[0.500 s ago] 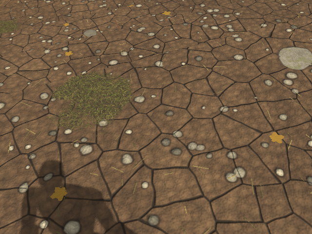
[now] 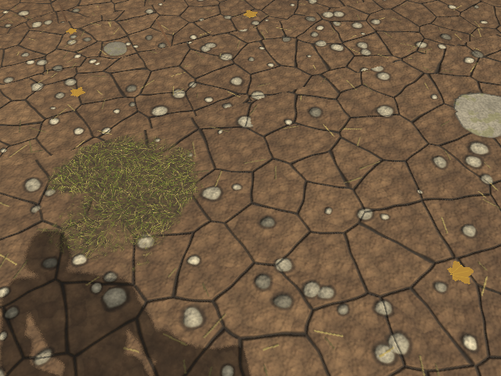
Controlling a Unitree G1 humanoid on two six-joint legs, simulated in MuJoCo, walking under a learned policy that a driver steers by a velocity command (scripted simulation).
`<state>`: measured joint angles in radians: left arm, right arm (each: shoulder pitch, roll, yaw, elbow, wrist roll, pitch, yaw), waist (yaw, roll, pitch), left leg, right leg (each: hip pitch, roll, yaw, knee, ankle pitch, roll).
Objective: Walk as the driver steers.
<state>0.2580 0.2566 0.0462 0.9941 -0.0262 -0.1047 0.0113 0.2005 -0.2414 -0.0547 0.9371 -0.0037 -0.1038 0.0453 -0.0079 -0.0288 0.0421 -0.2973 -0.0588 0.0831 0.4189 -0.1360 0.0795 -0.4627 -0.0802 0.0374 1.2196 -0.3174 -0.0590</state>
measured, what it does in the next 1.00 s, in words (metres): walks ahead, turning left: right foot, then left foot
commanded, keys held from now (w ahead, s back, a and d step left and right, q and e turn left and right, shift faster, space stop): w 0.24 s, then w+q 0.76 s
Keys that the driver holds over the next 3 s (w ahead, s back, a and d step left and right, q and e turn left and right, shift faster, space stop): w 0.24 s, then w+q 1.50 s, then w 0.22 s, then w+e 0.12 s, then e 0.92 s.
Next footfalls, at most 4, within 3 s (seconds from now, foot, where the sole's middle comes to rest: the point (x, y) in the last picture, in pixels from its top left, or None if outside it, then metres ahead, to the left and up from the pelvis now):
0.38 right None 0.41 -0.16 -0.77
0.92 left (205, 314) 0.64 0.15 -0.77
1.42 right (222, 213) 0.99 0.11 -0.77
1.94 left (102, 218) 0.97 0.50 -0.77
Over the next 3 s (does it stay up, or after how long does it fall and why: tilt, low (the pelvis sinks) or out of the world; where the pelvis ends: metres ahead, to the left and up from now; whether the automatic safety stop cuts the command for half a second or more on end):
stays up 1.08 0.55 0.00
